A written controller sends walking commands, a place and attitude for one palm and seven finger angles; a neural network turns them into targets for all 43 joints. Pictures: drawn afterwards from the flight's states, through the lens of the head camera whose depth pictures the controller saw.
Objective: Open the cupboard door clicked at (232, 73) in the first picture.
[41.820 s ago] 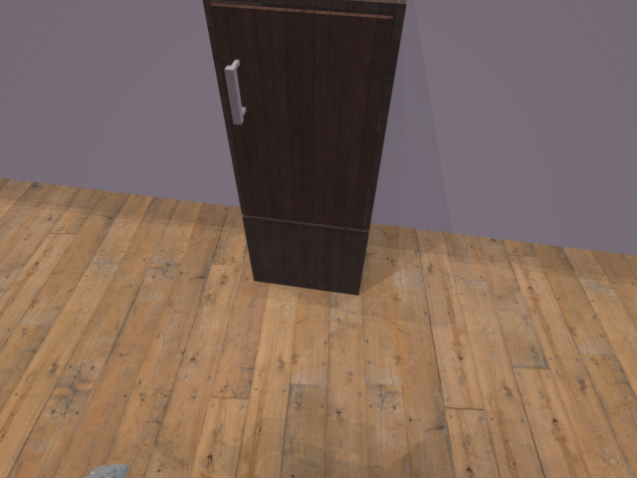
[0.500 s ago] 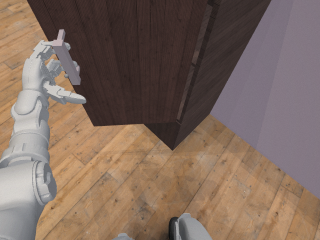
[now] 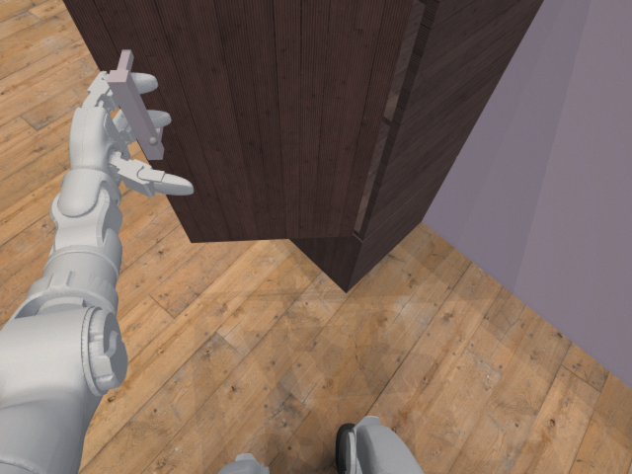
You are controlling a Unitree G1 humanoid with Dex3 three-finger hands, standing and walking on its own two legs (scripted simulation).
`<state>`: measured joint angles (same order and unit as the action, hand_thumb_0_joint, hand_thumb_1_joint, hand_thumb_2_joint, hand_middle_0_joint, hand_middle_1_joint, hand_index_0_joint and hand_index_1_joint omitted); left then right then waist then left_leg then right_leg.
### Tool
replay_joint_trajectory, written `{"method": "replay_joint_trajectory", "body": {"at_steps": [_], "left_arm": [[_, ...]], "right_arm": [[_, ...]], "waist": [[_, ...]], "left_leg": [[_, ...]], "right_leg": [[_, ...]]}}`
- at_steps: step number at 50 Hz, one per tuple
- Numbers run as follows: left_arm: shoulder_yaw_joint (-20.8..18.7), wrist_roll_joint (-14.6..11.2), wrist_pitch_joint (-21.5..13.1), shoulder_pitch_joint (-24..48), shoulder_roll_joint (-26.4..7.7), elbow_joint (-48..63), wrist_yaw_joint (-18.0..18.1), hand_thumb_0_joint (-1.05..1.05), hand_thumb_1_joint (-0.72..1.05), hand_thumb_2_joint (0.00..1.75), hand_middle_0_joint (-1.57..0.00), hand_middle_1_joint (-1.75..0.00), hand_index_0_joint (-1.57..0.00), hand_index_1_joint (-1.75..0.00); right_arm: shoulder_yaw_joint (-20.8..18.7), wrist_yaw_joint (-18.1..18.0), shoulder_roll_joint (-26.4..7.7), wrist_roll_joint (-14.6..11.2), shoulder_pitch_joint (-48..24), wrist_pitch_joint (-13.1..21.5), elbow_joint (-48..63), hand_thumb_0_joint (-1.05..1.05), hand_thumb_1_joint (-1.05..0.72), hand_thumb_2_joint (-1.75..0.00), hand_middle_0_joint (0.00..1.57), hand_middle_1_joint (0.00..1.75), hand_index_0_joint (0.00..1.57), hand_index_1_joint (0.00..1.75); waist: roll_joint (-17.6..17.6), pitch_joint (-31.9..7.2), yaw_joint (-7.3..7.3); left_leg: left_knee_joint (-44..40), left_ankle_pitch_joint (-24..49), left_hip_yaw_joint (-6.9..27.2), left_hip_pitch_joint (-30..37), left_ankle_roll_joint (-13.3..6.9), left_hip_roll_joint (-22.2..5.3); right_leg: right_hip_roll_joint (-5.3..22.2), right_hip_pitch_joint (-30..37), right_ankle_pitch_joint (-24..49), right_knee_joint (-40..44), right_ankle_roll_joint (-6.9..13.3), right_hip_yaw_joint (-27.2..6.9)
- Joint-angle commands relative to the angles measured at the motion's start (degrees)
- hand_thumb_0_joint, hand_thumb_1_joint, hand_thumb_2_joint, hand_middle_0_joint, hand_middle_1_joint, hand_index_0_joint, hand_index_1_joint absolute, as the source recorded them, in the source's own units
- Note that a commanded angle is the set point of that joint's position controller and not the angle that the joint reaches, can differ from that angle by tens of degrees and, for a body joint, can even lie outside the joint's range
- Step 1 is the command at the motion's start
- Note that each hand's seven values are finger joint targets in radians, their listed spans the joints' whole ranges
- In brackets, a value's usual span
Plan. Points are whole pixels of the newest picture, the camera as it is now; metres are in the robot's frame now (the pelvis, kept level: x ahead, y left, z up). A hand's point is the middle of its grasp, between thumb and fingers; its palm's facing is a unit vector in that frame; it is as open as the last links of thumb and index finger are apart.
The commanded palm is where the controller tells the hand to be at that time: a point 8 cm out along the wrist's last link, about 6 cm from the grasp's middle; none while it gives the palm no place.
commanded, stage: slide the fingers in behind the handle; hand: left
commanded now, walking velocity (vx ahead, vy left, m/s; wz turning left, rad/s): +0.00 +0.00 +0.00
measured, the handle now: (141, 108) +0.56 +0.19 +0.09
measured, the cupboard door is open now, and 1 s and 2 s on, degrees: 50 50 82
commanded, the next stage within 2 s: close the thumb around the handle in 0.32 s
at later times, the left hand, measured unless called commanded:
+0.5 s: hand (153, 141) +0.50 +0.17 +0.09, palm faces -0.03 -1.00 -0.01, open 14.0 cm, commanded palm +0.47 +0.22 +0.09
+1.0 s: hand (153, 141) +0.51 +0.17 +0.09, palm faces -0.03 -1.00 -0.01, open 6.2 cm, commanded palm +0.48 +0.22 +0.09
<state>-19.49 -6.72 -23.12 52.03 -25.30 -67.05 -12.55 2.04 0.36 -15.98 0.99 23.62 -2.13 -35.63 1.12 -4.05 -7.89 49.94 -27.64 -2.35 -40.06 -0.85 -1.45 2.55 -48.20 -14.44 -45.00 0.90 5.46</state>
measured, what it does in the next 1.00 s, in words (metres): stands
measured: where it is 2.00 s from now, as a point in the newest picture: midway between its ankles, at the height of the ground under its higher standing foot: outside the picture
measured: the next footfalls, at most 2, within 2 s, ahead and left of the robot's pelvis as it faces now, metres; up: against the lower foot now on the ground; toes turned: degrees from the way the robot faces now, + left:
none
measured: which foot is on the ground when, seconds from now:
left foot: down 0.00-1.00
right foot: down 0.00-1.00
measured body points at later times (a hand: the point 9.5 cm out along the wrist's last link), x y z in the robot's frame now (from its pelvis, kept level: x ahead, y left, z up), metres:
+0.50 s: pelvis +0.00 +0.00 +0.00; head +0.12 +0.01 +0.44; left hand +0.50 +0.22 +0.09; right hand +0.01 -0.26 -0.11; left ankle -0.04 +0.11 -0.69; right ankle +0.07 -0.12 -0.69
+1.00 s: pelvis +0.01 +0.01 +0.00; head +0.12 +0.01 +0.44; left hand +0.50 +0.23 +0.09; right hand +0.01 -0.26 -0.12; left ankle -0.04 +0.11 -0.69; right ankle +0.07 -0.12 -0.69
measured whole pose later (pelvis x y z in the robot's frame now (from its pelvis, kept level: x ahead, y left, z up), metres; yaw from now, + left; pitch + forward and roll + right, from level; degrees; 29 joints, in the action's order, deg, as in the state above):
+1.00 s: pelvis +0.01 +0.01 +0.00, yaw -1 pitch +18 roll -1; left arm -21.2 -6.5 -22.7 49.8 -24.9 -64.9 -13.7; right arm 1.8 0.5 -16.0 1.1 23.7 -2.6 -34.7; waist 1.3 -4.9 -8.3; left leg 50.1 -28.4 -3.2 -40.1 -1.4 -1.6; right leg 2.1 -48.5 -14.6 -44.7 0.2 4.4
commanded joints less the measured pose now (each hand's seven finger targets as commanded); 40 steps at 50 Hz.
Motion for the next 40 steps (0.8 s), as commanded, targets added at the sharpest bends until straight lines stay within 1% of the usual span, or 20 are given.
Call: {"method": "replay_joint_trajectory", "body": {"at_steps": [1, 4, 5, 7, 10, 12, 13, 17, 19, 21, 23, 25, 27, 28, 30, 32, 34, 36, 38, 40], "left_arm": [[0.1, 0.7, -3.4, 29.1, -10.9, 11.3, -1.0, 0.00, -0.50, 0.30, -0.30, -1.20, -0.30, -1.20], [-0.2, 0.2, -3.8, 27.8, -11.0, 13.0, -1.5, 0.00, -0.50, 0.30, -0.30, -1.20, -0.30, -1.20], [-0.6, 0.2, -3.6, 26.3, -11.3, 11.9, -1.6, 0.00, -0.50, 0.30, -0.30, -1.20, -0.30, -1.20], [0.5, 0.0, -3.3, 27.9, -10.3, 11.5, -1.6, 0.00, -0.50, 0.30, -0.30, -1.20, -0.30, -1.20], [-3.0, 0.0, -3.4, 25.5, -14.0, 11.1, -1.7, 0.00, -0.50, 0.30, -0.30, -1.20, -0.30, -1.20], [-2.2, 0.1, -3.6, 26.0, -13.5, 13.1, -2.1, 0.00, -0.50, 0.30, -0.30, -1.20, -0.30, -1.20], [-2.3, -0.1, -3.6, 25.2, -13.4, 12.9, -2.1, 0.00, -0.50, 0.30, -0.30, -1.20, -0.30, -1.20], [-3.1, -0.1, -3.4, 23.9, -14.4, 13.0, -2.0, 0.00, -0.50, 0.30, -0.30, -1.20, -0.30, -1.20], [-2.5, -0.5, -3.7, 24.4, -13.1, 14.8, -1.9, 0.00, -0.50, 0.30, -0.30, -1.20, -0.30, -1.20], [-3.8, -0.4, -3.2, 23.4, -14.7, 13.1, -1.7, 0.00, -0.50, 0.30, -0.30, -1.20, -0.30, -1.20], [-3.1, -0.3, -3.4, 23.1, -13.8, 14.8, -1.8, 0.00, -0.39, 0.35, -0.31, -1.21, -0.31, -1.21], [-2.4, -0.3, -4.0, 23.9, -13.1, 17.0, -1.7, 0.00, -0.28, 0.40, -0.32, -1.22, -0.32, -1.22], [-1.7, -0.9, -3.4, 23.0, -11.3, 13.9, -1.4, 0.00, -0.16, 0.44, -0.32, -1.24, -0.32, -1.24], [-3.2, -0.9, -3.5, 23.5, -13.3, 14.2, -1.1, 0.00, -0.11, 0.47, -0.33, -1.24, -0.33, -1.24], [-3.3, -0.3, -3.9, 23.2, -13.6, 15.1, -1.1, 0.00, 0.00, 0.52, -0.34, -1.25, -0.34, -1.25], [-2.4, -0.1, -3.7, 23.6, -12.7, 14.3, -1.2, 0.00, 0.12, 0.56, -0.34, -1.27, -0.34, -1.27], [-3.4, -0.4, -3.7, 23.1, -13.7, 14.1, -1.2, 0.00, 0.23, 0.61, -0.35, -1.28, -0.35, -1.28], [-1.7, -0.2, -3.6, 24.7, -11.7, 14.3, -1.3, 0.00, 0.34, 0.66, -0.36, -1.29, -0.36, -1.29], [-3.4, -0.4, -3.3, 23.9, -13.7, 12.8, -1.1, 0.00, 0.45, 0.71, -0.37, -1.30, -0.37, -1.30], [-3.1, -0.1, -3.7, 25.1, -13.7, 14.3, -1.1, 0.00, 0.56, 0.76, -0.38, -1.31, -0.38, -1.31]], "right_arm": [[-3.7, -1.0, -9.7, 0.3, 9.5, 1.6, 2.2, 0.00, -0.90, -0.90, 0.20, 0.30, 0.20, 0.30], [-3.7, -0.9, -9.7, 0.3, 9.6, 1.7, 3.0, 0.00, -0.90, -0.90, 0.20, 0.30, 0.20, 0.30], [-3.7, -0.8, -9.6, 0.2, 9.3, 1.6, 3.0, 0.00, -0.90, -0.90, 0.20, 0.30, 0.20, 0.30], [-3.5, -0.8, -9.7, 0.1, 9.2, 1.5, 2.9, 0.00, -0.90, -0.90, 0.20, 0.30, 0.20, 0.30], [-3.7, -1.0, -10.0, 0.2, 9.5, 1.4, 3.3, 0.00, -0.90, -0.90, 0.20, 0.30, 0.20, 0.30], [-3.6, -0.9, -9.8, 0.1, 9.1, 1.4, 3.8, 0.00, -0.90, -0.90, 0.20, 0.30, 0.20, 0.30], [-3.7, -0.8, -9.7, 0.1, 9.1, 1.3, 3.8, 0.00, -0.90, -0.90, 0.20, 0.30, 0.20, 0.30], [-3.7, -0.9, -9.8, -0.1, 8.9, 0.9, 4.2, 0.00, -0.90, -0.90, 0.20, 0.30, 0.20, 0.30], [-3.8, -0.9, -9.7, 0.0, 8.9, 1.0, 4.6, 0.00, -0.90, -0.90, 0.20, 0.30, 0.20, 0.30], [-3.7, -0.9, -9.8, -0.1, 8.9, 0.8, 4.2, 0.00, -0.90, -0.90, 0.20, 0.30, 0.20, 0.30], [-3.8, -0.9, -9.7, 0.0, 8.8, 0.8, 4.6, 0.00, -0.90, -0.90, 0.20, 0.30, 0.20, 0.30], [-3.9, -0.8, -9.4, 0.0, 8.7, 0.8, 4.5, 0.00, -0.90, -0.90, 0.20, 0.30, 0.20, 0.30], [-3.9, -0.7, -9.5, 0.1, 8.9, 0.8, 4.0, 0.00, -0.90, -0.90, 0.20, 0.30, 0.20, 0.30], [-3.9, -0.7, -9.9, 0.1, 9.0, 0.8, 4.0, 0.00, -0.90, -0.90, 0.20, 0.30, 0.20, 0.30], [-3.9, -0.8, -9.6, 0.2, 8.7, 0.8, 4.3, 0.00, -0.90, -0.90, 0.20, 0.30, 0.20, 0.30], [-3.9, -0.8, -9.5, 0.1, 8.8, 0.8, 3.8, 0.00, -0.90, -0.90, 0.20, 0.30, 0.20, 0.30], [-3.8, -1.0, -9.8, 0.1, 8.8, 0.8, 4.3, 0.00, -0.90, -0.90, 0.20, 0.30, 0.20, 0.30], [-3.7, -0.8, -9.4, 0.1, 8.7, 0.9, 3.9, 0.00, -0.90, -0.90, 0.20, 0.30, 0.20, 0.30], [-3.7, -0.9, -9.8, 0.1, 8.9, 0.8, 3.8, 0.00, -0.90, -0.90, 0.20, 0.30, 0.20, 0.30], [-3.7, -1.0, -9.6, 0.2, 9.0, 0.9, 3.8, 0.00, -0.90, -0.90, 0.20, 0.30, 0.20, 0.30]], "waist": [[3.5, -25.2, -2.88], [3.4, -27.5, -2.23], [4.4, -27.2, -1.78], [2.4, -24.6, -2.87], [2.2, -26.7, -1.39], [4.1, -27.4, -1.34], [2.6, -26.8, -1.37], [3.5, -26.0, -0.87], [4.3, -27.3, -1.04], [3.5, -26.1, -0.90], [3.0, -26.9, -0.65], [7.2, -29.1, -0.38], [3.0, -25.3, -1.25], [1.3, -25.3, -0.97], [4.1, -27.4, -0.50], [3.0, -25.6, -1.11], [2.9, -25.7, -0.75], [5.1, -25.8, -1.24], [2.6, -24.9, -1.09], [4.8, -26.9, -1.14]], "left_leg": [[-7.0, 19.1, 3.4, 3.6, 0.1, 1.4], [-6.9, 21.2, 3.4, 4.0, 0.1, 1.5], [-6.9, 21.2, 3.1, 3.7, 0.2, 1.5], [-7.0, 18.7, 3.0, 2.2, -0.1, 1.5], [-7.0, 19.4, 2.8, 1.5, -0.1, 1.6], [-7.1, 19.8, 2.6, 2.1, 0.0, 1.6], [-7.1, 20.2, 2.6, 2.0, -0.1, 1.5], [-7.3, 20.4, 2.7, 2.0, 0.0, 1.4], [-7.2, 22.2, 2.7, 3.6, 0.0, 1.4], [-7.3, 21.2, 2.6, 2.4, 0.1, 1.2], [-7.5, 22.1, 2.7, 3.2, 0.1, 1.2], [-7.0, 26.7, 3.4, 7.0, 0.9, 0.9], [-7.1, 24.9, 3.1, 5.2, 0.7, 0.8], [-7.4, 23.0, 3.1, 3.4, 0.5, 1.0], [-7.3, 24.2, 2.8, 4.1, 0.5, 1.2], [-7.3, 23.9, 3.0, 4.2, 0.5, 1.0], [-7.3, 24.1, 3.1, 4.0, 0.5, 1.0], [-7.1, 24.6, 3.2, 5.3, 0.8, 1.0], [-7.2, 22.9, 3.2, 3.2, 0.6, 1.0], [-7.0, 24.8, 3.4, 4.8, 0.8, 1.0]], "right_leg": [[-3.1, 22.4, 14.3, 1.8, 0.4, -4.0], [-3.2, 24.6, 16.6, 1.3, 0.7, -3.9], [-3.1, 24.2, 16.5, 1.4, 0.6, -4.1], [-3.2, 23.4, 15.1, 2.0, 0.3, -4.2], [-3.1, 26.0, 16.4, 1.6, 0.6, -4.5], [-3.1, 25.7, 16.7, 1.4, 0.6, -4.6], [-3.2, 26.1, 17.2, 1.6, 0.6, -4.4], [-3.2, 25.6, 16.7, 1.5, 0.6, -4.3], [-3.3, 25.4, 17.6, 1.3, 0.7, -4.1], [-3.3, 25.4, 17.1, 1.4, 0.5, -4.2], [-3.3, 25.9, 17.9, 1.4, 0.6, -4.0], [-3.3, 24.0, 18.7, 0.8, 0.8, -3.7], [-3.6, 23.2, 17.8, 1.6, 0.5, -3.5], [-3.5, 24.9, 17.6, 1.5, 0.5, -3.8], [-3.3, 25.7, 18.8, 1.1, 0.6, -4.1], [-3.4, 24.3, 18.0, 1.2, 0.5, -3.8], [-3.4, 24.6, 17.8, 1.1, 0.7, -3.7], [-3.4, 23.0, 17.5, 1.1, 0.6, -3.6], [-3.4, 23.8, 17.0, 1.1, 0.6, -3.7], [-3.4, 23.7, 17.8, 0.8, 0.5, -3.8]]}}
